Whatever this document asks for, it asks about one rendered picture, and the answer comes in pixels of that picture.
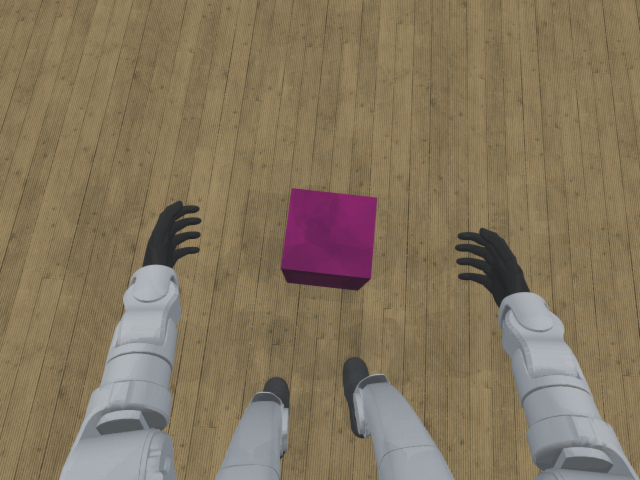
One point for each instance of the carton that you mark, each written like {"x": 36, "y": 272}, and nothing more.
{"x": 329, "y": 239}

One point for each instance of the left robot foot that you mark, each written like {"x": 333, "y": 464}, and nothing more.
{"x": 279, "y": 387}

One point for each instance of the right robot shin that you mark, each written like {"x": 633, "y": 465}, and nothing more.
{"x": 376, "y": 378}

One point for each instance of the left robot upper arm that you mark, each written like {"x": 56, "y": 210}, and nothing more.
{"x": 145, "y": 454}

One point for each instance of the robot left forearm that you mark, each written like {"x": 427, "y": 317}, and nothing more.
{"x": 134, "y": 390}

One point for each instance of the robot right forearm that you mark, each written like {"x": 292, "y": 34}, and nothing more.
{"x": 565, "y": 427}

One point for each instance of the right robot hand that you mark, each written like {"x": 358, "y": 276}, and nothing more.
{"x": 503, "y": 275}

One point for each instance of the left robot hand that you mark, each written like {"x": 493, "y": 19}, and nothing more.
{"x": 163, "y": 241}

